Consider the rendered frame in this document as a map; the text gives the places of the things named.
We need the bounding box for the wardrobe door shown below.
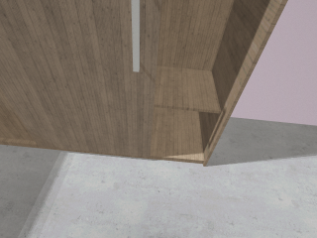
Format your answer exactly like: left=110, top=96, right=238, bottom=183
left=0, top=88, right=35, bottom=141
left=0, top=0, right=162, bottom=158

